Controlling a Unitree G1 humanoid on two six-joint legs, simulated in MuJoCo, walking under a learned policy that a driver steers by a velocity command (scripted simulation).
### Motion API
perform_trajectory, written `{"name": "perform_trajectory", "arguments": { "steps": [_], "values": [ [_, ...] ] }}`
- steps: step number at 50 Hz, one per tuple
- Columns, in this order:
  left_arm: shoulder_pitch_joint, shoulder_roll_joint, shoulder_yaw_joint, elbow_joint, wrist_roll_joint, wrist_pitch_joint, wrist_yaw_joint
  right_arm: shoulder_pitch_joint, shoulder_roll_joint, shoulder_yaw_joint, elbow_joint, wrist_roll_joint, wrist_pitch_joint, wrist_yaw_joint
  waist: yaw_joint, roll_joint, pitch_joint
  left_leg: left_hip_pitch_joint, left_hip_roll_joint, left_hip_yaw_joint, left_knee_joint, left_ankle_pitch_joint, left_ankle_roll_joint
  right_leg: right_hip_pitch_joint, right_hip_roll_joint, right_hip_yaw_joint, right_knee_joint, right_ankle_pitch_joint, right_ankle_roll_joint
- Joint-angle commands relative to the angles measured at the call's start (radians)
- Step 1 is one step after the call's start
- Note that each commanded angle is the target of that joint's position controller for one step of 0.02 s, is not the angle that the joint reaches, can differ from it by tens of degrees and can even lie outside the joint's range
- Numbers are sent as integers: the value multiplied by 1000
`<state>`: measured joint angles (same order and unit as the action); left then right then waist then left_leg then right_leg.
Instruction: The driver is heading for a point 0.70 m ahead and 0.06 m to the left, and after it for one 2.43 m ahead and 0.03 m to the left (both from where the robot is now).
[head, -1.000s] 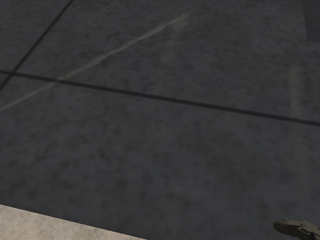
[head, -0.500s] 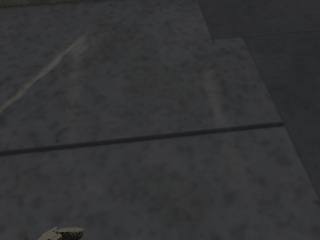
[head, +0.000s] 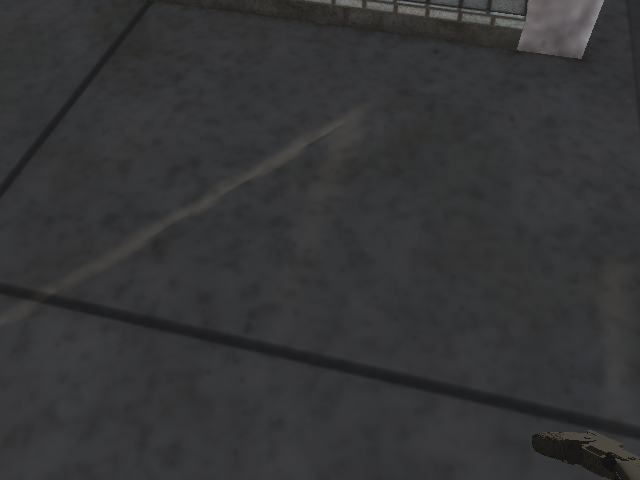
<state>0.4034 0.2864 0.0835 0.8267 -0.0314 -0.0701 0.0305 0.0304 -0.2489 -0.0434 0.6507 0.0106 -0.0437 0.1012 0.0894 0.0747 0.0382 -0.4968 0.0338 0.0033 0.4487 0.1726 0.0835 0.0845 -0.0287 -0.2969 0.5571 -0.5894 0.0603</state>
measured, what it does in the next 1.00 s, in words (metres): walks ahead: left foot 0.07 m lower, then right foot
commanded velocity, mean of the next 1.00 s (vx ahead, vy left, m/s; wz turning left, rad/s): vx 0.21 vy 0.00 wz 0.27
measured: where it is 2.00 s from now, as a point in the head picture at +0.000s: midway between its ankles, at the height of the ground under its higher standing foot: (364, 340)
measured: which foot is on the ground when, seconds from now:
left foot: up 0.00-0.00, down 0.02-0.54, up 0.56-0.86, down 0.88-1.00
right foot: down 0.00-0.02, up 0.04-0.52, down 0.54-0.88, up 0.90-1.00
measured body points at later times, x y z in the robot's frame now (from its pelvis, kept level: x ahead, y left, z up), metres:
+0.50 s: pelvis +0.18 +0.00 -0.03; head +0.21 +0.01 +0.42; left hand +0.29 +0.30 -0.11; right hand +0.39 -0.24 -0.12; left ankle +0.15 +0.08 -0.76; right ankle +0.30 -0.12 -0.74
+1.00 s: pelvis +0.27 +0.02 -0.02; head +0.28 +0.03 +0.43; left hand +0.30 +0.32 -0.13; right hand +0.44 -0.22 -0.12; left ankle +0.20 +0.12 -0.76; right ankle +0.32 -0.11 -0.71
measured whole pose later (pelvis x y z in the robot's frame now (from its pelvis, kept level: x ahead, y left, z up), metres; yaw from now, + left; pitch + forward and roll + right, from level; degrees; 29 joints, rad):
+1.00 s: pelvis +0.27 +0.02 -0.02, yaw +14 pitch +2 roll +0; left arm 0.31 0.29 0.07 0.72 -0.03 -0.02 0.01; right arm 0.29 -0.25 -0.06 0.76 0.00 -0.07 -0.01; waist -0.01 -0.03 -0.04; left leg -0.14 0.00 0.01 0.38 -0.28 0.01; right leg -0.50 0.03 0.10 0.94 -0.35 -0.01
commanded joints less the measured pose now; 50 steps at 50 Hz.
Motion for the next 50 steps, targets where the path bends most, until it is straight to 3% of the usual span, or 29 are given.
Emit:
{"name": "perform_trajectory", "arguments": {
  "steps": [1,2,3,4,5,6,7,9,12,17,20,24,26,27,28,29,30,31,33,35,37,42,43,44,45,46,47,48,50],
  "values": [
    [-57,144,28,-64,-5,-5,9,312,-174,-85,53,-20,-5,-29,-209,-37,-111,424,-32,13,-100,172,73,-244,-122,87,532,723,-74],
    [7,24,0,-88,55,-15,-5,331,-272,-96,62,-32,-7,-50,-141,227,-171,796,123,-147,181,832,145,-681,16,130,970,-204,-19],
    [127,62,-21,-122,51,-30,-21,336,-291,-84,13,-37,-19,-48,-108,146,-425,1009,299,-459,246,1000,335,-850,30,332,1117,-234,7],
    [12,142,-13,-160,16,-39,-22,323,-267,-91,-13,-30,-8,-46,-177,61,-510,980,325,-532,107,677,386,-858,12,408,1093,-126,6],
    [-62,157,-10,-186,4,-38,-12,248,-234,-83,-26,-11,0,-53,-145,-22,-415,848,292,-531,18,371,350,-891,-23,407,1027,-14,1],
    [-84,179,-1,-165,15,-28,4,143,-174,-62,-56,9,0,-65,-100,-130,-312,640,256,-476,-52,202,293,-841,-64,421,886,154,-2],
    [-89,181,3,-163,26,-11,16,101,-183,-62,-68,3,-2,-70,-71,-95,-236,486,261,-505,-78,236,291,-789,-65,419,869,181,14],
    [-83,158,6,-162,49,16,27,114,-188,-65,-42,-4,1,-75,-40,-66,-157,296,187,-396,-93,296,253,-692,-70,416,685,199,43],
    [-132,94,-10,-169,58,21,32,153,-200,-70,-16,-6,9,-102,-59,-29,-199,280,118,-321,-48,431,208,-676,-30,399,509,273,59],
    [-265,74,-14,-202,47,33,17,159,-198,-71,-15,13,59,-145,-97,6,-210,299,65,-360,-22,175,103,-674,17,421,317,421,60],
    [-335,77,-13,-226,45,30,9,168,-197,-70,-21,7,72,-152,-113,33,-160,311,70,-437,-13,22,107,-682,35,445,236,395,53],
    [-341,90,-4,-230,39,11,-5,163,-178,-63,-38,3,79,-150,-110,76,-135,344,78,-503,47,46,110,-599,54,437,93,332,17],
    [-277,85,1,-210,38,-1,-18,132,-158,-54,-48,9,81,-147,-61,72,-134,281,24,-483,87,-9,64,-386,44,404,-139,550,-25],
    [-270,126,10,-217,53,-2,-16,187,-118,-43,-45,-6,76,-143,-84,-10,-161,207,-30,-434,160,-194,15,-237,-79,499,-160,785,-74],
    [-287,180,15,-239,74,9,-11,292,-94,-36,-31,-20,68,-142,-146,-256,-177,61,-172,-298,349,-710,-58,-103,-274,698,-135,1174,-214],
    [-201,123,6,-197,80,18,-15,284,-150,-47,-40,-14,65,-141,-117,-346,-233,-6,-172,-238,492,-902,-115,-108,-379,888,-181,1008,-357],
    [-214,97,-2,-200,57,19,-20,260,-199,-60,-31,-12,68,-140,-101,-258,-196,-42,-120,-226,589,-829,-143,-134,-333,864,-205,706,-346],
    [-220,84,-4,-192,45,25,-22,222,-192,-62,-22,-9,76,-140,-90,-208,-162,-78,-98,-195,613,-749,-157,-156,-261,790,-232,405,-287],
    [-242,109,-3,-182,30,36,-24,191,-157,-54,-21,-14,84,-132,-92,-228,-79,-89,-57,-122,573,-657,-172,-246,-189,739,-312,103,-233],
    [-236,137,6,-183,30,48,-15,152,-120,-42,-25,-10,60,-120,-79,-253,-38,-10,-67,-37,456,-621,-167,-328,-128,671,-353,141,-227],
    [-214,142,9,-180,22,49,-8,129,-88,-32,-23,-11,29,-116,-71,-261,-57,86,-74,-19,303,-614,-151,-340,-108,647,-350,193,-234],
    [-177,150,17,-172,3,63,0,181,-99,-44,16,5,-21,-104,-112,-233,-80,345,-83,-9,-94,-381,-82,-398,-88,691,-307,118,-237],
    [-182,127,10,-176,4,61,0,224,-115,-51,28,3,-26,-107,-136,-206,-99,470,-43,-24,-103,-365,-65,-485,-64,680,-266,95,-203],
    [-218,74,-5,-193,9,54,-4,329,-147,-60,46,-3,-28,-117,-188,-151,-126,643,73,-119,-110,-443,-30,-653,-16,636,-132,48,-146],
    [-237,-4,-26,-231,-1,39,-7,407,-232,-80,67,-27,-26,-120,-205,74,-140,698,257,-389,-202,-751,54,-824,103,441,131,85,-84],
    [-257,60,-12,-256,-8,26,-8,374,-259,-91,72,-37,-31,-113,-195,141,-41,590,379,-567,-282,-884,140,-926,38,426,317,71,-81],
    [-226,109,5,-238,-10,19,-13,321,-193,-73,63,-26,-39,-118,-162,107,21,567,352,-531,-291,-868,141,-972,7,454,417,130,-84],
    [-185,111,10,-210,-5,19,-19,287,-152,-61,62,-13,-45,-122,-139,92,39,576,307,-443,-294,-773,109,-995,0,455,465,187,-79],
    [-184,88,8,-202,8,20,-27,274,-130,-52,73,-9,-46,-122,-136,56,54,579,271,-293,-300,-534,75,-1016,-29,450,508,296,-66]
  ]
}}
